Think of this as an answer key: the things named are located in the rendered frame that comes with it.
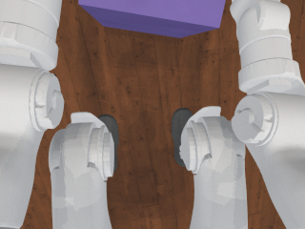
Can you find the robot right forearm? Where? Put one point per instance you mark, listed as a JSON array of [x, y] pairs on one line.
[[264, 42]]

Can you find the robot left forearm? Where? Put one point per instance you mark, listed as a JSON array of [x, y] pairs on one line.
[[28, 30]]

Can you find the left robot foot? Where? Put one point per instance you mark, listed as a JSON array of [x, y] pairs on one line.
[[112, 127]]

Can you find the robot left shin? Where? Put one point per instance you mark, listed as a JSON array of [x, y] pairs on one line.
[[55, 147]]

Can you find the robot left upper arm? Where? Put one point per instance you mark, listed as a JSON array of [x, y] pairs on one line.
[[30, 103]]

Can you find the carton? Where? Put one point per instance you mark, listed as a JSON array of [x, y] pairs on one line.
[[173, 18]]

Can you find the robot right upper arm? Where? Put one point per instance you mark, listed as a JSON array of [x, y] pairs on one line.
[[272, 126]]

